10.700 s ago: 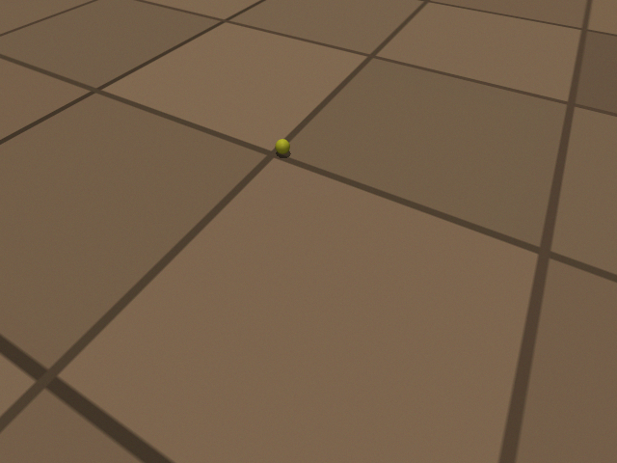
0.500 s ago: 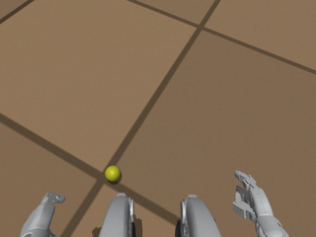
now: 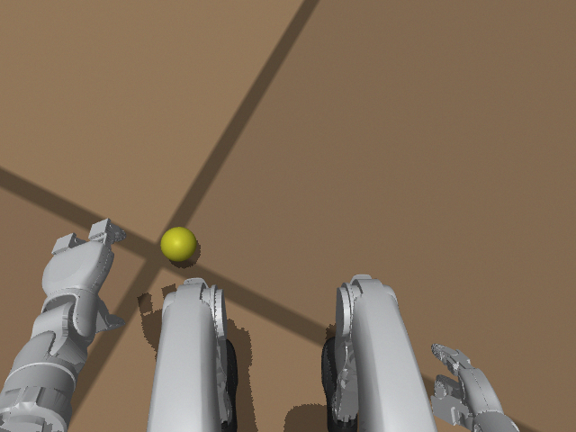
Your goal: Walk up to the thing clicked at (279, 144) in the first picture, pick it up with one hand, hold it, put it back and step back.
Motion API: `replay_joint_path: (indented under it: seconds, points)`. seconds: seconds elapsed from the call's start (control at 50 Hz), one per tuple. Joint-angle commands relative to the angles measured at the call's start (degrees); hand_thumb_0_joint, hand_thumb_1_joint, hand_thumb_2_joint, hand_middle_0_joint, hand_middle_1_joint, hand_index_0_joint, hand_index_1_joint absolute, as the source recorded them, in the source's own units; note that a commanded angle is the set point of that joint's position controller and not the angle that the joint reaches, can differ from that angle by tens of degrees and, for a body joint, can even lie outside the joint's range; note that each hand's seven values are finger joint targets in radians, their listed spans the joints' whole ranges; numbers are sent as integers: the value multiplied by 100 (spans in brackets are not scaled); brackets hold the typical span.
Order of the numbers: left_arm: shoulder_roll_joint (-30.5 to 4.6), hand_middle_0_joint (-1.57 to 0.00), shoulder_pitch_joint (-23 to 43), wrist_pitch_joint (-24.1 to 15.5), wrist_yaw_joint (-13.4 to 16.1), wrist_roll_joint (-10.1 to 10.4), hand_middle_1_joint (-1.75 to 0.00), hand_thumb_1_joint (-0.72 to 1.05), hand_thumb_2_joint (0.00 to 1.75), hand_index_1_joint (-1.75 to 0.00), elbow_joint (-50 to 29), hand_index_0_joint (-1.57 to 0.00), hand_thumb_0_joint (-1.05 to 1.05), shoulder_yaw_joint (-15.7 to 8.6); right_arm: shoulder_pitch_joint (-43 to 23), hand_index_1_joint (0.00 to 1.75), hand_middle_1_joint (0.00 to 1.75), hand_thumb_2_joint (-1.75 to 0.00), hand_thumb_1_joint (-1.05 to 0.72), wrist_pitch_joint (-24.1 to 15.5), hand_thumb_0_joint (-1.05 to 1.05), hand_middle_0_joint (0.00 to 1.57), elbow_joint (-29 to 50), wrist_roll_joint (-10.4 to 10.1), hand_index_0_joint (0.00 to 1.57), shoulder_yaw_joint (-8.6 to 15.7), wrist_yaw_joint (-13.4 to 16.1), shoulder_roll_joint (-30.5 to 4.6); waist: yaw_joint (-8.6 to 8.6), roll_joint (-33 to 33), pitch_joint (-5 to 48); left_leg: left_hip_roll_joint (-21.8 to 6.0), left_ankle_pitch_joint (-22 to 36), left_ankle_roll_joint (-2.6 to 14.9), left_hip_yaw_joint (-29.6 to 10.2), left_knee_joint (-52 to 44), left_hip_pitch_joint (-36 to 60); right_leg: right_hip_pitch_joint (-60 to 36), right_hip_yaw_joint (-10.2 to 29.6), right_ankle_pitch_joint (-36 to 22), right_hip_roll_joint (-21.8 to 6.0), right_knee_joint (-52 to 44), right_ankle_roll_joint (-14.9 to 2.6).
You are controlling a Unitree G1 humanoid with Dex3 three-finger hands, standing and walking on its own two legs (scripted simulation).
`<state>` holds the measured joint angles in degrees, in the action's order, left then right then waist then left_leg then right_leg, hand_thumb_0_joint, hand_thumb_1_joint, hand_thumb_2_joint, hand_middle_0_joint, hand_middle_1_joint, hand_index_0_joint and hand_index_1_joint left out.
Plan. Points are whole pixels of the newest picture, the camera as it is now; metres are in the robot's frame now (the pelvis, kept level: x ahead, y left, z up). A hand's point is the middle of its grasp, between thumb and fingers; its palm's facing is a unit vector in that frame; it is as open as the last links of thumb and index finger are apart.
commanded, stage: rise first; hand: left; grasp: from above
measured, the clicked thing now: (178, 244) +0.43 +0.23 -0.40
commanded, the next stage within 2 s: approach in 1.46 s
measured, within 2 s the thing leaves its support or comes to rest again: neither
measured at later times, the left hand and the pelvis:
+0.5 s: hand (126, 267) +0.35 +0.28 -0.24, palm faces -0.47 -0.11 -0.87, open 14.2 cm; pelvis -0.01 +0.00 -0.07, yaw -2 degrees
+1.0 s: hand (139, 260) +0.37 +0.27 -0.27, palm faces -0.46 -0.06 -0.89, open 14.2 cm; pelvis -0.01 +0.00 -0.09, yaw -2 degrees
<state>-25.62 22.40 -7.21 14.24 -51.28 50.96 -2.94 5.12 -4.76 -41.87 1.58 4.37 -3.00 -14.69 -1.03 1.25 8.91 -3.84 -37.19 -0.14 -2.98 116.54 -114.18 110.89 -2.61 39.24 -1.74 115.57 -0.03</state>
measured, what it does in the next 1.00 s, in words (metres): lowers itself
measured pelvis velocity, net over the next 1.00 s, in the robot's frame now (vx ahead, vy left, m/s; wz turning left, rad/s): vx -0.01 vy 0.00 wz -0.04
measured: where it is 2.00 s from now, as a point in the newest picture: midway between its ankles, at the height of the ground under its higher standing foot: (281, 407)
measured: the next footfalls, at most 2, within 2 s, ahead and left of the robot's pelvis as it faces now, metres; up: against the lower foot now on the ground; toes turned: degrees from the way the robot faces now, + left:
none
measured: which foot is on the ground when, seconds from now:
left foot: down 0.00-1.00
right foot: down 0.00-1.00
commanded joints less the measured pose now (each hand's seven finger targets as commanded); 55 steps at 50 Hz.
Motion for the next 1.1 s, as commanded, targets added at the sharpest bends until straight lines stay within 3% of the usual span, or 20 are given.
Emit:
replay_joint_path:
  seconds: [0.0,0.02,0.04,0.08,0.1,0.16,0.2,0.26,0.46,0.48,0.56,0.6,0.7,0.72,0.78,0.8,0.86,0.92,1.04,1.08]
  points:
    - [-1662,-6,1239,-239,426,-319,-103,-57,105,-104,-412,-5,0,-499,603,30,30,-90,-89,-117,0,20,351,70,20,370,64,-1077,-74,164,3360,349,281,168,216,-1057,2159,-1523,-54,-286,287,-1453,-185]
    - [-1700,-6,1457,-284,485,-378,-102,-58,106,-103,-562,-5,0,-471,452,30,30,-90,-89,-112,0,20,516,88,20,365,62,-1074,-59,91,3419,352,313,180,241,-983,2079,-1541,-47,-273,304,-1457,-181]
    - [-1625,-6,1298,-274,533,-486,-102,-58,106,-103,-81,-5,0,-456,608,30,30,-90,-90,-91,0,20,293,110,20,338,67,-1054,-113,62,3235,341,223,177,220,-938,2033,-1363,-79,-185,308,-1401,-186]
    - [-1658,-6,1566,-328,618,-587,-101,-57,105,-102,1,-5,0,-428,645,30,30,-90,-90,-71,0,20,275,153,20,330,45,-1055,-160,80,3284,352,256,188,233,-802,1850,-1337,-98,-241,318,-1279,-182]
    - [-1725,-6,1781,-357,664,-645,-101,-58,106,-101,-182,-5,0,-451,593,30,30,-90,-90,-87,0,20,372,166,20,330,37,-1078,-109,201,3432,342,384,182,229,-767,2007,-1288,-126,-389,307,-1219,-191]
    - [-1549,-6,1787,-321,724,-840,-99,-58,105,-100,357,-5,0,-307,727,30,30,-90,-90,-78,0,20,191,226,20,329,11,-1127,-232,348,3251,317,333,157,141,-708,2003,-932,-258,-436,309,-980,-209]
    - [-1671,-6,1931,-330,789,-947,-98,-58,105,-99,353,-5,0,-368,701,30,30,-90,-90,-79,0,20,193,240,20,329,-6,-1167,-162,564,3255,301,294,125,71,-728,2093,-714,-315,-436,290,-822,-232]
    - [-1656,-6,2042,-305,847,-1135,-98,-57,105,-99,544,-5,0,-322,820,30,30,-90,-90,-43,0,20,44,271,20,336,-50,-1179,-220,772,3295,285,362,94,4,-660,2181,-489,-376,-563,286,-588,-253]
    - [-1827,-7,2526,-395,1131,-1522,-99,-56,102,-99,920,-7,0,-326,849,30,30,-90,-90,-19,0,20,-84,403,20,309,-140,-1152,-354,615,3310,299,476,164,157,-115,1660,-447,-346,-683,321,-394,-215]
    - [-1691,-6,2534,-403,1158,-1528,-100,-56,102,-100,890,-6,0,-276,814,30,30,-90,-90,-29,0,20,-22,426,20,306,-160,-1127,-370,605,3299,289,509,158,133,-116,1725,-408,-360,-721,313,-359,-217]
    - [-1745,-6,2676,-421,1266,-1634,-100,-56,102,-100,918,-6,0,-257,769,30,30,-90,-90,-37,0,20,-8,460,20,299,-182,-1136,-348,663,3317,281,470,154,138,-41,1662,-278,-384,-680,327,-260,-232]
    - [-1713,-6,2731,-406,1306,-1724,-100,-56,102,-100,1149,-6,0,-263,763,30,30,-90,-90,-44,0,20,-27,491,20,300,-186,-1184,-428,718,3230,268,323,145,82,-19,1609,-54,-422,-568,322,-158,-231]
    - [-1774,-6,2772,-421,1406,-1771,-100,-57,103,-101,1137,-6,0,-275,760,30,30,-90,-90,-51,0,20,-32,523,20,267,-216,-1141,-409,610,3217,285,264,173,133,106,1391,-129,-407,-514,329,-150,-222]
    - [-1755,-7,2784,-414,1410,-1804,-100,-57,102,-100,1199,-6,0,-274,795,30,30,-90,-90,-53,0,20,-26,535,20,270,-231,-1143,-484,589,3211,294,331,186,159,140,1361,-180,-398,-587,327,-132,-212]
    - [-1841,-7,2709,-403,1424,-1818,-101,-56,101,-101,1169,-7,0,-328,790,30,30,-90,-91,-53,0,20,-36,535,20,274,-237,-1122,-379,635,3346,295,502,183,203,220,1418,-257,-365,-751,337,-105,-211]
    - [-1793,-7,2776,-401,1437,-1811,-100,-56,102,-100,1241,-7,0,-322,822,30,30,-90,-91,-61,0,20,-61,545,20,273,-242,-1156,-457,611,3248,279,448,179,167,219,1366,-146,-398,-707,325,-41,-212]
    - [-1847,-7,2793,-404,1475,-1788,-100,-57,102,-100,1233,-7,0,-378,827,30,30,-90,-91,-69,0,20,-77,558,20,259,-259,-1129,-400,738,3266,296,456,176,203,256,1306,-168,-372,-716,321,-18,-221]
    - [-1894,-8,2825,-418,1493,-1796,-98,-56,102,-99,1264,-8,0,-413,866,30,30,-90,-91,-69,0,20,-97,568,20,279,-277,-1124,-468,523,3310,289,530,213,227,401,1185,-302,-349,-806,336,-27,-191]
    - [-1698,-8,2807,-423,1533,-1811,-100,-54,100,-100,1411,-8,0,-335,883,30,30,-90,-91,-84,0,20,-143,595,20,271,-303,-1117,-474,631,3269,279,575,181,197,401,1258,-141,-393,-867,347,89,-212]
    - [-1839,-8,2810,-434,1539,-1836,-99,-55,100,-99,1490,-8,0,-380,891,30,30,-90,-91,-88,0,20,-157,590,20,272,-316,-1142,-465,604,3284,282,625,199,216,475,1188,-201,-376,-943,357,101,-202]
